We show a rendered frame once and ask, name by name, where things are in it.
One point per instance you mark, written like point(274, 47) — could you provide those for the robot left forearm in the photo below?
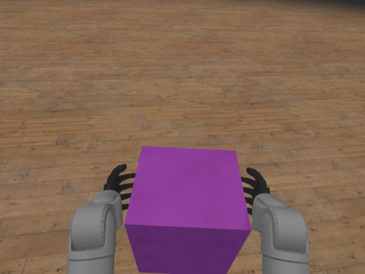
point(92, 235)

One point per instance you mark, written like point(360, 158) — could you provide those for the robot right forearm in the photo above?
point(284, 237)

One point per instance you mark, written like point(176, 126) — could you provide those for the robot left hand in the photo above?
point(114, 180)

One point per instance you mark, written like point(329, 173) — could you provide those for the carton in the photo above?
point(187, 213)

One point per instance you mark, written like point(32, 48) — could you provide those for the robot right hand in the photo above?
point(259, 186)

